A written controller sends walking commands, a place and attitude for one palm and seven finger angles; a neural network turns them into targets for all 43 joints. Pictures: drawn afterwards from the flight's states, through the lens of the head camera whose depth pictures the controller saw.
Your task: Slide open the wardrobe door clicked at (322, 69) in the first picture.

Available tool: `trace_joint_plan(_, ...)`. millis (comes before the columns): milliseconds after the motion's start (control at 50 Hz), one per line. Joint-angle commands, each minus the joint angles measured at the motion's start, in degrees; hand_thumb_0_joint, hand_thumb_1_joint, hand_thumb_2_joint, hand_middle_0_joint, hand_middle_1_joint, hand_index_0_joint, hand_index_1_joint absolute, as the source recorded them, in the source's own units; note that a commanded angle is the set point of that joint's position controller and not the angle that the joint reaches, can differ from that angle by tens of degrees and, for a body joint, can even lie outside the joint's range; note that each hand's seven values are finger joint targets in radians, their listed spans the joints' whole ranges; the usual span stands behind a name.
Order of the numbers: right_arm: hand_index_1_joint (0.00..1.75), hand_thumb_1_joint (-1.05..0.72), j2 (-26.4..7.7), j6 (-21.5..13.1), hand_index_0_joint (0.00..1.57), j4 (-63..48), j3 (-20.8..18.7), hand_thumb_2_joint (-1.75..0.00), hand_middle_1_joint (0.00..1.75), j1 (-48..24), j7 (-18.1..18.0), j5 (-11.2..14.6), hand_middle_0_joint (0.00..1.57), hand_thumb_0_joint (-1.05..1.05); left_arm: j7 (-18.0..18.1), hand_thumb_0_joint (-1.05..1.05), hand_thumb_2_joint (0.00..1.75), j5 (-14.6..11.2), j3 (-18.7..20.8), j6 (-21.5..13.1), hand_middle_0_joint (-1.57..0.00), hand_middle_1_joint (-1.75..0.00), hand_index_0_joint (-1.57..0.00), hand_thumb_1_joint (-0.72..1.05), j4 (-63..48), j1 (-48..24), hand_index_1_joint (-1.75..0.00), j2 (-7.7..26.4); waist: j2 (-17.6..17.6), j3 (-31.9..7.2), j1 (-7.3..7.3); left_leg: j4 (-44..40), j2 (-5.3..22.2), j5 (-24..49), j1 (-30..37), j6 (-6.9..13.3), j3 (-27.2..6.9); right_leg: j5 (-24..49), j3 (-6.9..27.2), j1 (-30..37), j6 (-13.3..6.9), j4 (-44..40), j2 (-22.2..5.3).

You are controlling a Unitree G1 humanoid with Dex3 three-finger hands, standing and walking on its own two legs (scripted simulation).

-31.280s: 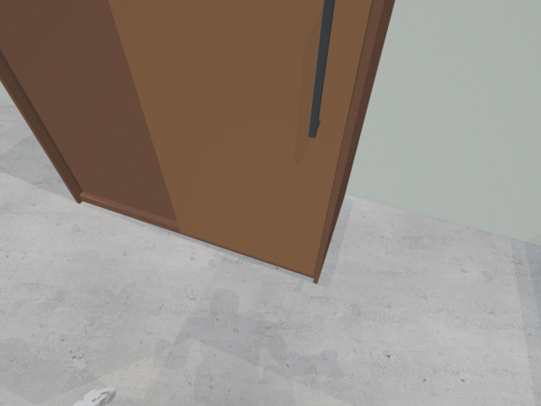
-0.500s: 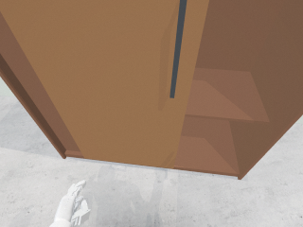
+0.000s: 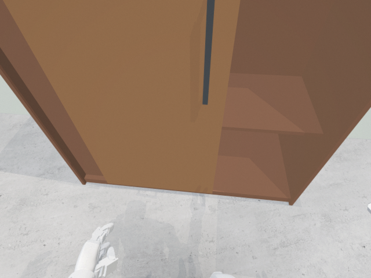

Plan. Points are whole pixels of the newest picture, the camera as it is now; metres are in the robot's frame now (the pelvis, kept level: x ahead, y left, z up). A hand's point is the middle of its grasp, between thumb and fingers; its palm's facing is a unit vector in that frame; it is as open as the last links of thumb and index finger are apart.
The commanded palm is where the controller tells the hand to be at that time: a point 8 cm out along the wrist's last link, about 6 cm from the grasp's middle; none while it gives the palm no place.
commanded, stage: step back with the hand held close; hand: right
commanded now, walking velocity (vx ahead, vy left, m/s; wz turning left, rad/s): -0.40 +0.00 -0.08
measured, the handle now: (208, 51) +0.64 -0.09 +0.17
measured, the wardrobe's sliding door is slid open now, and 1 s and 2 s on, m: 0.44 0.44 0.44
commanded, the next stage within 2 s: stop stepping back and stand still in 0.02 s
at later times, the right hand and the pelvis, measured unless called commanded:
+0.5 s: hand out of the picture +0.09 -0.31 +0.17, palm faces +0.50 +0.76 -0.43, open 7.4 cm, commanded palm +0.06 -0.32 +0.18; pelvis -0.09 -0.02 +0.01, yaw +1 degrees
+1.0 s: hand out of the picture +0.12 -0.33 +0.07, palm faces +0.30 +0.81 -0.50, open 7.4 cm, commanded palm none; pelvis -0.09 -0.06 -0.01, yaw -2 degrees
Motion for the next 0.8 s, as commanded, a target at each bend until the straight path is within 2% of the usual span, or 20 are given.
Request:
trace_joint_plan(0, 0.30, -0.90, -13.2, -0.2, 0.20, -8.0, -7.5, -0.90, 0.30, -11.1, -0.6, 0.1, 0.20, 0.00, 2.6, 0.00, 0.90, -1.1, 1.5, -2.1, -0.20, -0.30, -0.20, 0.90, -9.9, -5.1, -0.30, 7.6, 3.7, -3.2, 4.95, 6.2, 10.0, 57.4, -2.6, 0.9, -0.2, 15.7, -0.3, 14.5, -0.3, -10.5, 0.3)
trace_joint_plan(20, 0.30, -0.90, -12.3, -0.2, 0.20, -8.7, -7.0, -0.90, 0.30, -9.2, -0.4, 0.4, 0.20, 0.00, 3.0, 0.00, 0.90, -1.4, 1.6, -2.1, -0.20, -0.30, -0.20, 0.90, -10.0, -4.3, -0.30, 8.6, -4.8, -5.4, 5.00, 10.9, 5.6, 51.9, -4.7, -2.0, 1.8, 38.8, 2.1, 21.7, -1.6, -17.1, -3.1)
trace_joint_plan(40, 0.30, -0.90, -12.2, -0.6, 0.20, -11.6, -6.8, -0.90, 0.30, -9.3, -0.3, 0.4, 0.20, 0.00, 2.4, 0.00, 0.90, -1.2, 2.2, -2.2, -0.20, -0.30, -0.20, 0.90, -10.4, -3.1, -0.30, 9.9, -12.0, -8.6, 4.53, 17.2, 1.7, 27.7, -10.1, -3.0, 1.6, 60.2, 8.2, 29.9, -4.2, -17.7, -10.0)
trace_joint_plan(60, 0.30, -0.90, -11.4, -1.1, 0.20, -11.9, -7.2, -0.90, 0.30, -7.9, -0.1, 0.8, 0.20, 0.00, 1.2, 0.00, 0.90, -1.0, 2.8, -2.7, -0.20, -0.30, -0.20, 0.90, -10.7, -1.9, -0.30, 9.3, -15.2, -11.3, 3.89, 22.0, -0.2, -1.2, -14.3, -2.2, -1.2, 67.8, 13.2, 34.5, -6.7, -18.6, -16.2)
trace_joint_plan(100, 0.30, -0.90, -12.4, -1.3, 0.20, -12.9, -9.5, -0.90, 0.30, -1.8, 0.3, 1.5, 0.20, 0.00, 0.0, 0.00, 0.90, -0.1, 3.1, -3.8, -0.20, -0.30, -0.20, 0.90, -11.6, -2.9, -0.30, 8.9, -13.2, -11.9, 2.91, 26.4, -1.6, -13.2, -13.0, -0.7, -1.7, 55.3, 15.9, 28.1, -8.2, -20.7, -18.1)
trace_joint_plan(220, 0.30, -0.90, -12.2, 1.1, 0.20, -19.2, -13.2, -0.90, 0.30, 10.3, -1.0, 2.3, 0.20, 0.00, -0.1, 0.00, 0.90, -0.8, 3.5, -3.8, -0.20, -0.30, -0.20, 0.90, -14.6, -2.5, -0.30, 8.2, -13.4, -7.2, 4.27, 15.6, -1.4, -4.8, 0.4, -0.8, 5.7, -13.2, 11.9, 9.6, -5.5, -35.2, -12.6)
trace_joint_plan(280, 0.30, -0.90, -11.7, 1.8, 0.20, -15.5, -12.5, -0.90, 0.30, 8.1, -1.9, 1.3, 0.20, 0.00, 0.9, 0.00, 0.90, -0.2, 3.3, -3.1, -0.20, -0.30, -0.20, 0.90, -13.7, -2.4, -0.30, 8.5, -17.1, -2.9, 4.83, 5.5, -3.6, -7.0, 11.4, 0.8, 10.0, -27.4, 9.0, -0.7, -0.5, -38.0, -9.2)
trace_joint_plan(320, 0.30, -0.90, -11.7, 2.4, 0.20, -12.7, -11.2, -0.90, 0.30, 6.3, -1.9, 1.0, 0.20, 0.00, 1.4, 0.00, 0.90, 0.0, 3.4, -2.5, -0.20, -0.30, -0.20, 0.90, -12.6, -1.7, -0.30, 8.5, -10.6, -1.9, 5.17, -5.1, -0.9, -7.8, 9.7, 2.6, 8.0, -21.2, 5.5, 2.6, 2.1, -29.5, -4.8)
trace_joint_plan(340, 0.30, -0.90, -12.3, 2.5, 0.20, -11.4, -10.9, -0.90, 0.30, 4.6, -1.8, 0.8, 0.20, 0.00, 1.5, 0.00, 0.90, 0.3, 3.6, -2.0, -0.20, -0.30, -0.20, 0.90, -11.6, -1.2, -0.30, 8.4, -1.9, -1.9, 5.30, -11.0, 6.3, -10.4, 1.7, 5.7, 0.3, -14.7, 1.7, 7.4, 1.8, -15.5, -1.9)
trace_joint_plan(360, 0.30, -0.90, -12.8, 2.4, 0.20, -11.0, -10.7, -0.90, 0.30, 2.7, -1.6, 1.2, 0.20, 0.00, 1.6, 0.00, 0.90, 0.4, 3.9, -1.6, -0.20, -0.30, -0.20, 0.90, -10.8, -0.7, -0.30, 8.6, 7.6, -1.0, 5.13, -17.9, 17.2, -18.3, -12.4, 10.2, -14.8, -7.0, 2.7, 12.9, 1.2, 3.7, -0.2)
trace_joint_plan(380, 0.30, -0.90, -13.1, 2.6, 0.20, -12.1, -10.3, -0.90, 0.30, -2.3, -1.9, 1.5, 0.20, 0.00, 1.8, 0.00, 0.90, 0.4, 3.7, -1.2, -0.20, -0.30, -0.20, 0.90, -9.9, -1.6, -0.30, 8.9, 10.6, 2.6, 5.05, -20.9, 23.7, -18.4, -18.3, 13.3, -20.7, -4.4, 4.7, 9.0, 0.9, 14.5, -0.9)
trace_joint_plan(400, 0.30, -0.90, -13.1, 2.2, 0.20, -10.3, -11.1, -0.90, 0.30, -5.3, -2.5, 1.3, 0.20, 0.00, 1.5, 0.00, 0.90, 1.1, 3.1, -1.3, -0.20, -0.30, -0.20, 0.90, -9.2, -1.8, -0.30, 9.5, 5.2, 2.5, 5.50, -19.5, 24.2, -10.4, -16.1, 13.7, -18.9, -3.2, 4.9, 5.2, 0.7, 17.0, -2.0)
trace_joint_plan(420, 0.30, -0.90, -9.0, 2.7, 0.20, -6.1, -6.5, -0.90, 0.30, -6.1, -1.9, 1.3, 0.20, 0.00, 1.4, 0.00, 0.90, -0.4, 2.9, -1.8, -0.20, -0.30, -0.20, 0.90, -8.0, -0.3, -0.30, 8.3, 9.0, -0.3, 5.92, -15.5, 20.5, -10.9, -8.0, 11.3, -14.1, -2.8, 4.9, 1.7, 0.7, 16.5, -1.9)
trace_joint_plan(460, 0.30, -0.90, -6.8, 2.9, 0.20, -1.9, -3.6, -0.90, 0.30, -10.1, -2.1, 0.3, 0.20, 0.00, 1.9, 0.00, 0.90, -1.0, 2.8, -2.7, -0.20, -0.30, -0.20, 0.90, -7.9, -0.4, -0.30, 9.0, 6.9, 1.3, 6.36, -11.8, 16.5, -7.2, -7.1, 7.9, -8.3, -2.0, 2.9, 3.9, -0.2, 8.3, -3.5)
trace_joint_plan(540, 0.30, -0.90, -8.0, 2.4, 0.20, -5.0, -2.4, -0.90, 0.30, -12.7, -2.8, -1.1, 0.20, 0.00, 3.3, 0.00, 0.90, -0.5, 2.5, -4.1, -0.20, -0.30, -0.20, 0.90, -7.4, -1.8, -0.30, 8.6, 1.8, 4.1, 5.32, -7.1, 13.9, -7.1, -10.2, 6.3, -4.6, -3.8, -2.1, 15.2, -2.3, -9.9, -1.9)
trace_joint_plan(580, 0.30, -0.90, -9.7, 1.5, 0.20, -10.0, -4.4, -0.90, 0.30, -11.5, -2.8, -0.7, 0.20, 0.00, 3.2, 0.00, 0.90, -0.4, 2.7, -4.5, -0.20, -0.30, -0.20, 0.90, -8.3, -1.5, -0.30, 9.4, -5.0, 2.8, 5.47, 1.3, 9.1, -3.0, -11.5, 3.3, -1.0, -2.7, 3.6, 19.4, -4.1, -15.8, -5.3)
trace_joint_plan(620, 0.30, -0.90, -12.5, 0.4, 0.20, -16.4, -8.2, -0.90, 0.30, -9.9, -2.9, -0.3, 0.20, 0.00, 2.9, 0.00, 0.90, -0.7, 2.8, -4.4, -0.20, -0.30, -0.20, 0.90, -10.7, -2.0, -0.30, 10.4, -13.8, -0.1, 4.95, 13.0, 2.3, 3.2, -12.4, -0.5, 5.7, 9.1, 16.8, 21.2, -7.0, -20.1, -14.2)
trace_joint_plan(660, 0.30, -0.90, -13.6, 0.1, 0.20, -18.1, -10.0, -0.90, 0.30, -6.4, -2.2, 0.3, 0.20, 0.00, 2.2, 0.00, 0.90, 0.3, 1.8, -4.5, -0.20, -0.30, -0.20, 0.90, -9.6, -1.0, -0.30, 8.0, -17.0, 0.1, 5.61, 16.4, 1.4, -5.0, -13.6, -1.1, 6.2, 19.6, 20.1, 22.1, -7.8, -22.9, -15.7)
trace_joint_plan(740, 0.30, -0.90, -11.4, 0.5, 0.20, -14.3, -11.3, -0.90, 0.30, -1.0, -2.3, 0.7, 0.20, 0.00, 0.9, 0.00, 0.90, -0.7, 2.3, -4.9, -0.20, -0.30, -0.20, 0.90, -10.4, 0.0, -0.30, 8.5, -12.2, -3.7, 4.94, 3.2, 1.3, 6.4, -2.4, -0.6, 7.0, 27.2, 7.4, 19.7, -4.1, -15.3, -12.6)
trace_joint_plan(780, 0.30, -0.90, -10.5, 0.8, 0.20, -9.6, -11.2, -0.90, 0.30, 2.3, -2.1, 1.1, 0.20, 0.00, 0.4, 0.00, 0.90, -1.0, 2.4, -4.3, -0.20, -0.30, -0.20, 0.90, -10.5, 0.0, -0.30, 8.3, -8.6, -5.7, 5.30, 2.3, 3.7, 18.4, 4.1, 0.7, 3.2, 20.0, 3.0, 14.1, -2.4, -12.2, -9.2)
